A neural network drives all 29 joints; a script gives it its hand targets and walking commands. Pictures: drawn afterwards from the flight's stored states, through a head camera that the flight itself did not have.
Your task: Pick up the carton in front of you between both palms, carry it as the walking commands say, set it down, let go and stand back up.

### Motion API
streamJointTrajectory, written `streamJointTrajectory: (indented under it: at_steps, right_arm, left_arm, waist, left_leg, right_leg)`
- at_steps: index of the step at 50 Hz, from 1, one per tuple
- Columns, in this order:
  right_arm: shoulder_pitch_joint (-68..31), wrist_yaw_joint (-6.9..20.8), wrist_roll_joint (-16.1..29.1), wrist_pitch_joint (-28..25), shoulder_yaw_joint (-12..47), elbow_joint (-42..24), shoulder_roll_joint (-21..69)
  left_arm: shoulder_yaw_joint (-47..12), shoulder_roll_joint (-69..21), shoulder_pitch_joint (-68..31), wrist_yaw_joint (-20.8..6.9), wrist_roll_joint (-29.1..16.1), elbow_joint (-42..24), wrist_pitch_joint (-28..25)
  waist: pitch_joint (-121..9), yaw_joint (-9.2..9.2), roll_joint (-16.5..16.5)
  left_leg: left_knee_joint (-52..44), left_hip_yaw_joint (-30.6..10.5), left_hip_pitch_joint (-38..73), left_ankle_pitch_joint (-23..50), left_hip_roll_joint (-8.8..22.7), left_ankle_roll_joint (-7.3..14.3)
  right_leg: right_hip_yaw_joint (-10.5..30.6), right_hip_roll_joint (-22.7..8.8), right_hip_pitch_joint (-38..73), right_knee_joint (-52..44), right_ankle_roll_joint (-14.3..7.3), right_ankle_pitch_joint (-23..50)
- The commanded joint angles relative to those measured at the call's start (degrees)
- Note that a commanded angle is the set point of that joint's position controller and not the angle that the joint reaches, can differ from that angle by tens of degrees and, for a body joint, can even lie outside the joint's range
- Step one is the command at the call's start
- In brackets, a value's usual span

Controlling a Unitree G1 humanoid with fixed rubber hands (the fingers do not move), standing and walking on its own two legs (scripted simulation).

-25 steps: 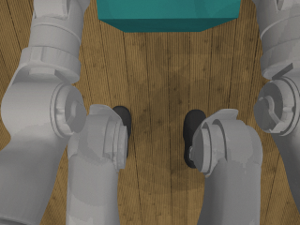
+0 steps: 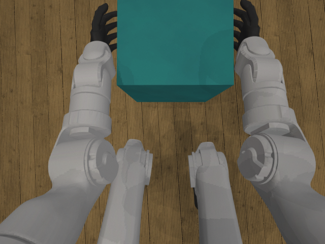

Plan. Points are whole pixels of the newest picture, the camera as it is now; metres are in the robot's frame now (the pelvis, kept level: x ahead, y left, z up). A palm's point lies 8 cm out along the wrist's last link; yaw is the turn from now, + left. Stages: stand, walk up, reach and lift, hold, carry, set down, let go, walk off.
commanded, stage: reach and lift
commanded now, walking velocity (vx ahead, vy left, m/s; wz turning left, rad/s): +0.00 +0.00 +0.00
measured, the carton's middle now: (172, 54) +0.53 +0.00 -0.14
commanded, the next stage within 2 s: none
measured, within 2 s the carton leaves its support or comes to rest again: neither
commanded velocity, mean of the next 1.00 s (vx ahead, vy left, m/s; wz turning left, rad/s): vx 0.00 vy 0.00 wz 0.00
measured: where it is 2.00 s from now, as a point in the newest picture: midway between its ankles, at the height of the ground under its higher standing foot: (166, 191)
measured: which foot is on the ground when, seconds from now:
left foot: down 0.00-1.00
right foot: down 0.00-1.00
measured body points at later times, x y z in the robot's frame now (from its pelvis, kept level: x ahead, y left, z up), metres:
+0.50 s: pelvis +0.02 +0.00 +0.11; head +0.25 +0.00 +0.50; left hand +0.50 +0.15 +0.06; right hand +0.51 -0.15 +0.06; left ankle +0.11 +0.14 -0.41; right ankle +0.11 -0.13 -0.41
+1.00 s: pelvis +0.07 +0.00 +0.25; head +0.18 +0.00 +0.69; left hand +0.45 +0.15 +0.21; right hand +0.45 -0.15 +0.21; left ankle +0.11 +0.14 -0.41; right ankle +0.11 -0.13 -0.41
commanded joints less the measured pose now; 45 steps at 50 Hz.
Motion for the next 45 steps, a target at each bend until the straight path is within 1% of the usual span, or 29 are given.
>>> streamJointTrajectory:
  at_steps: [1,4,7,12,16,22,31,38,45]
  right_arm:
    - [-33.7,15.5,4.2,-0.4,17.8,1.9,58.2]
    - [-34.2,15.6,3.3,0.0,17.0,1.1,58.5]
    - [-34.7,15.8,3.9,0.6,18.7,-1.0,60.5]
    - [-33.3,16.5,6.9,2.1,24.4,-6.0,64.9]
    - [-29.5,16.9,9.2,3.1,29.1,-9.3,68.0]
    - [-21.1,16.9,10.0,2.7,32.6,-10.6,70.5]
    - [-9.2,16.1,8.2,0.6,32.4,-9.3,71.9]
    - [-1.1,15.9,7.2,-0.6,33.1,-10.0,72.7]
    - [6.6,15.9,7.1,-1.2,35.8,-12.2,73.5]
  left_arm:
    - [-20.8,-54.2,-37.5,-15.3,-4.5,1.8,-0.4]
    - [-20.7,-54.9,-38.3,-15.8,-4.0,1.0,0.0]
    - [-22.7,-57.0,-38.9,-16.3,-4.8,-0.8,0.8]
    - [-28.4,-61.2,-37.4,-17.0,-7.7,-5.1,2.3]
    - [-32.4,-63.9,-33.0,-17.3,-9.6,-7.4,3.2]
    - [-35.6,-66.6,-24.1,-17.2,-10.5,-8.3,2.9]
    - [-36.2,-68.0,-12.6,-16.4,-8.8,-7.0,0.9]
    - [-37.0,-68.8,-4.1,-16.0,-7.7,-7.4,-0.4]
    - [-39.7,-69.6,3.8,-15.8,-7.4,-9.3,-1.0]
  waist:
    - [-51.5,0.85,-1.6]
    - [-55.0,0.29,-1.2]
    - [-60.6,-0.07,-0.8]
    - [-71.1,-0.02,-0.5]
    - [-74.2,0.24,-0.9]
    - [-69.0,0.17,-1.0]
    - [-58.2,-0.36,0.1]
    - [-52.2,-0.47,0.2]
    - [-47.1,-0.51,0.1]
  left_leg:
    - [-13.9,11.3,26.3,5.3,-3.6,3.6]
    - [-16.4,11.4,28.9,4.5,-3.7,3.6]
    - [-18.5,11.8,32.9,5.4,-3.9,3.4]
    - [-21.6,12.2,40.9,10.2,-4.1,3.0]
    - [-24.2,11.7,45.8,14.1,-4.2,2.7]
    - [-29.0,9.9,50.7,17.2,-4.2,2.3]
    - [-38.6,7.4,59.0,17.1,-4.1,2.5]
    - [-46.5,5.3,67.6,18.4,-3.6,3.1]
    - [-54.6,3.6,77.4,20.8,-2.8,3.6]
  right_leg:
    - [-10.9,3.1,28.5,-14.8,-3.2,4.8]
    - [-10.9,3.1,31.7,-17.5,-3.3,4.0]
    - [-11.1,3.2,36.2,-19.7,-3.2,5.1]
    - [-11.2,3.2,44.4,-22.6,-2.6,10.2]
    - [-11.0,3.2,49.5,-24.9,-2.0,14.2]
    - [-9.9,3.3,53.4,-29.6,-1.8,17.5]
    - [-7.5,3.2,60.3,-39.1,-2.1,17.3]
    - [-5.7,2.6,68.4,-47.0,-2.5,18.3]
    - [-4.0,1.8,78.2,-55.1,-2.8,20.7]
